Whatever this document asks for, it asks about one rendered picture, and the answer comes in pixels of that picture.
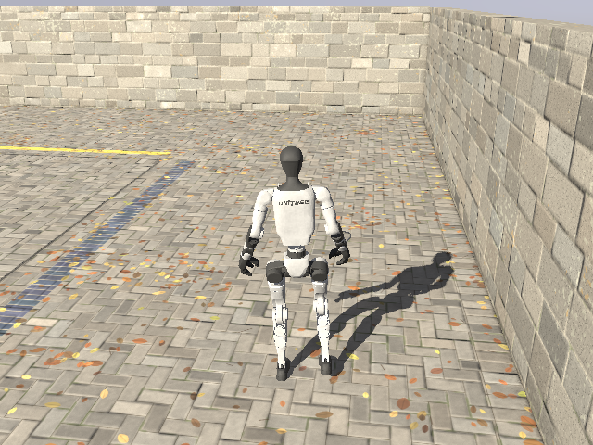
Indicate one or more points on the robot shin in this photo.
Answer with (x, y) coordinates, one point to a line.
(323, 328)
(280, 338)

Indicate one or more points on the right robot upper arm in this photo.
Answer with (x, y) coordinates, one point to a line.
(323, 195)

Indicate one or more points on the left robot hand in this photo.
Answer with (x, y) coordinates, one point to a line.
(244, 263)

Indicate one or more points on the left robot upper arm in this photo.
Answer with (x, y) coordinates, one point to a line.
(260, 210)

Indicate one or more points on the right robot hand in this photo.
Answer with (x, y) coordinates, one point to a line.
(336, 252)

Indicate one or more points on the robot right forearm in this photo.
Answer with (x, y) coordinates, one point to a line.
(339, 239)

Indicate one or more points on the right robot shin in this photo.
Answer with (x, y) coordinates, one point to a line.
(323, 328)

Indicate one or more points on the robot left forearm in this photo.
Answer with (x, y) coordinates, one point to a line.
(249, 246)

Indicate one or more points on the left robot shin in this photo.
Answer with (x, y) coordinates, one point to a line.
(280, 338)

